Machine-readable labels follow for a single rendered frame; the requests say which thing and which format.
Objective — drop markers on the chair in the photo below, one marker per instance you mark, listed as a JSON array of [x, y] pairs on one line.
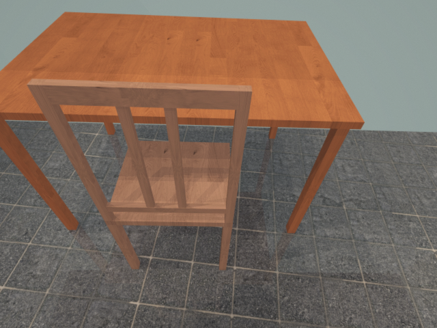
[[161, 183]]

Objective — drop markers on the table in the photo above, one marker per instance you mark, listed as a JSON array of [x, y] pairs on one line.
[[293, 83]]

